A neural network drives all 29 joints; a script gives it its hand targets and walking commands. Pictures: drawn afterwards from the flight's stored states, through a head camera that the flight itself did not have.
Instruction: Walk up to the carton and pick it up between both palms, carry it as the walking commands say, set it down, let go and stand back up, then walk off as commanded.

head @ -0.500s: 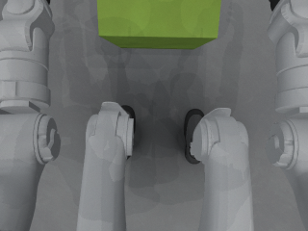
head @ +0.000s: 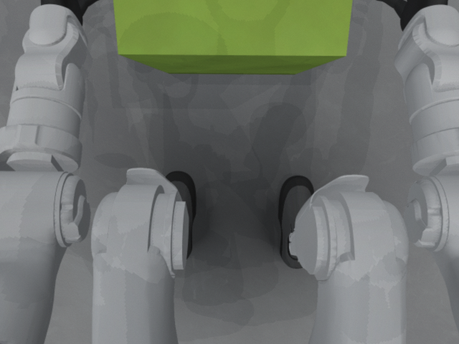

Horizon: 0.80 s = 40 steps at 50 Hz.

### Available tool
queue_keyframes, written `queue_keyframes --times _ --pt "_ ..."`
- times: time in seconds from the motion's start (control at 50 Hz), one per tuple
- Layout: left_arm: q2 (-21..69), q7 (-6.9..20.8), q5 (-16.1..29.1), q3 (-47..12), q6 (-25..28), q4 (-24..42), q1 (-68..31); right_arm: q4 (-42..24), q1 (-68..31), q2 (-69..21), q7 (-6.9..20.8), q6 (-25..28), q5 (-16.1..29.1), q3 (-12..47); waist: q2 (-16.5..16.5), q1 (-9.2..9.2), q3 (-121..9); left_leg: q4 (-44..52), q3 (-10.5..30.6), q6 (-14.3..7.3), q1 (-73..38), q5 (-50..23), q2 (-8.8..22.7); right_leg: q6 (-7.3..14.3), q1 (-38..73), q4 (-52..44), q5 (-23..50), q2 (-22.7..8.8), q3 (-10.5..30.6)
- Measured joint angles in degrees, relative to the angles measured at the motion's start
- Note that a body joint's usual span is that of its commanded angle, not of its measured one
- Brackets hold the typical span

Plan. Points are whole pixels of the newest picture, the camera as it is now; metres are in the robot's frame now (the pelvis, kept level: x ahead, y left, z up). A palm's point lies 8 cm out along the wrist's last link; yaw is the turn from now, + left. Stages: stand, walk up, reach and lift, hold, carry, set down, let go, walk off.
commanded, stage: reach and lift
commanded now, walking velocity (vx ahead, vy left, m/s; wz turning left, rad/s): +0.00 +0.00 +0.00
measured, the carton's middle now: (232, 14) +0.53 +0.03 -0.23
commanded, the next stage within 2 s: none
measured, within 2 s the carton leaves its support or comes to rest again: leaves its support in 1.56 s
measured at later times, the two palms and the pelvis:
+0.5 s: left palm (71, 8) +0.52 +0.22 -0.17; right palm (411, 3) +0.53 -0.19 -0.17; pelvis +0.00 +0.00 +0.00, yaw +0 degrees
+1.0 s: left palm out of the picture +0.53 +0.19 -0.18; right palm out of the picture +0.55 -0.15 -0.17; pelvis -0.01 +0.00 +0.01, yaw +1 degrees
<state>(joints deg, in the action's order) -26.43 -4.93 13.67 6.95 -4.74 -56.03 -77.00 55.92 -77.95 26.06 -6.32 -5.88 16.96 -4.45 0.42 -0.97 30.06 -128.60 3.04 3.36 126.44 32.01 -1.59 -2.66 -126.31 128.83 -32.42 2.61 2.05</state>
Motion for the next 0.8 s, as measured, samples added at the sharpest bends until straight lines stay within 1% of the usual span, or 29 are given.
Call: queue_keyframes --times 0.04,0.08,0.16,0.28,0.4,0.48,0.54,0.6,0.64,0.7,0.74,0.8 --pt "-0.12 0.02 0.70 0.02 0.15 0.18 0.09 0.49 0.39 0.10 0.17 -0.05 0.70 0.80 0.30 -0.07 -0.03 -0.45 -0.06 0.02 -0.25 0.54 0.15 0.14 0.17 0.52 -0.48 -0.03 -0.02" --pt "0.05 0.21 1.42 -0.69 0.55 0.41 0.23 0.39 0.64 0.24 0.38 0.02 0.63 1.12 0.33 -0.18 -0.07 -0.55 -0.16 -0.51 -0.46 0.76 0.30 0.15 0.39 0.67 -0.88 -0.10 -0.05" --pt "0.59 0.77 1.98 -1.93 0.81 -0.51 0.46 -0.62 0.91 0.07 0.17 0.81 0.93 1.63 0.07 -0.14 -0.10 -0.53 -0.05 -0.23 -0.95 1.36 0.31 0.23 1.05 0.56 -1.48 -0.26 -0.19" --pt "0.79 0.20 0.83 -1.27 1.31 0.59 1.38 0.78 0.30 -0.17 0.13 1.61 -0.22 0.65 0.07 -0.21 -0.14 -0.13 -0.18 -0.20 -1.32 1.31 0.25 0.27 1.44 0.29 -1.55 -0.36 -0.10" --pt "0.73 0.33 2.31 -3.32 0.97 0.12 1.16 1.59 0.03 -0.28 -0.08 1.35 1.69 2.45 0.50 -0.20 -0.08 0.19 -0.33 -0.24 -1.23 0.55 0.28 0.24 1.25 0.08 -0.82 -0.26 0.05" --pt "0.97 -0.31 1.93 -3.27 0.96 -1.43 -0.14 3.45 -1.16 -0.97 -0.27 1.71 2.12 2.87 0.76 -0.18 -0.14 0.38 -0.25 -0.24 -1.20 0.05 0.29 0.20 1.28 -0.18 -0.29 -0.22 -0.04" --pt "1.57 -0.29 2.79 -4.67 0.96 -2.85 -1.96 4.90 -2.83 -1.41 -0.15 1.69 2.47 4.04 0.58 -0.29 -0.16 0.91 -0.24 -0.31 -0.76 -0.61 0.21 0.12 0.97 -0.76 0.28 -0.30 -0.07" --pt "2.08 -0.48 3.12 -6.05 1.01 -3.37 -3.73 5.32 -4.64 -2.08 -0.35 1.85 2.29 3.94 0.24 -0.15 -0.12 1.43 -0.24 -0.40 -0.28 -1.23 -0.01 0.05 0.67 -1.26 0.67 -0.47 -0.06" --pt "2.28 -0.89 2.89 -6.04 1.29 -3.68 -4.74 5.15 -5.51 -2.78 -0.76 2.54 1.63 3.31 0.26 0.11 -0.12 1.68 -0.24 -0.39 -0.14 -1.41 -0.08 0.02 0.56 -1.48 0.80 -0.50 -0.05" --pt "2.96 -1.36 2.35 -5.71 1.64 -6.15 -6.52 7.55 -6.83 -4.08 -0.88 3.04 0.78 3.22 0.42 0.41 -0.18 1.87 -0.17 -0.31 -0.10 -1.47 -0.10 0.09 0.49 -1.66 0.88 -0.51 -0.11" --pt "3.44 -1.53 1.51 -5.87 1.58 -6.87 -7.13 8.62 -7.31 -4.40 -0.86 2.82 1.02 3.75 0.29 0.25 -0.18 1.96 -0.05 -0.20 -0.08 -1.43 -0.07 0.17 0.42 -1.80 0.93 -0.43 -0.22" --pt "3.95 -1.95 1.18 -5.97 2.23 -6.78 -7.33 8.30 -7.59 -4.24 -1.27 3.07 0.88 3.89 -0.19 -0.09 -0.15 2.22 0.00 -0.02 -0.06 -1.41 -0.10 0.25 0.28 -2.00 0.97 -0.30 -0.21"
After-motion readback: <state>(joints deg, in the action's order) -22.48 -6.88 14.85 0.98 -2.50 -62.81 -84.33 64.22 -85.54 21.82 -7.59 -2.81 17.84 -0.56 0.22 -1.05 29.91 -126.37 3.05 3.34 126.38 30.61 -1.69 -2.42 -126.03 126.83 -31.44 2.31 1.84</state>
